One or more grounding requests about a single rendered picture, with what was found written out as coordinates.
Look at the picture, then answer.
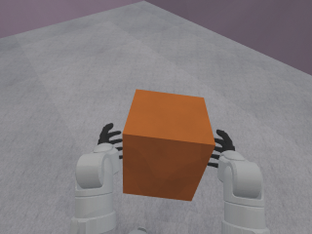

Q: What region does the robot left hand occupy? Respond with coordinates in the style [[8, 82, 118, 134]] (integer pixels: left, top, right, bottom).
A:
[[97, 123, 123, 159]]

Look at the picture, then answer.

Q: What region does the robot right forearm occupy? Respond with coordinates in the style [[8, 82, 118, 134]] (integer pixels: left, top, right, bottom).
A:
[[217, 150, 270, 234]]

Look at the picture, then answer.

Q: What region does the robot left forearm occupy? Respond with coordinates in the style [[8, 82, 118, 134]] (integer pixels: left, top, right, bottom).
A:
[[70, 142, 121, 234]]

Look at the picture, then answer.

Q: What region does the robot right hand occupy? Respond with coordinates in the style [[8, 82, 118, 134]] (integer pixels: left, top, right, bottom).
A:
[[208, 129, 235, 168]]

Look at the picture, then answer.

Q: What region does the carton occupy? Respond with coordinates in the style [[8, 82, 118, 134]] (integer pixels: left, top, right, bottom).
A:
[[122, 89, 215, 202]]

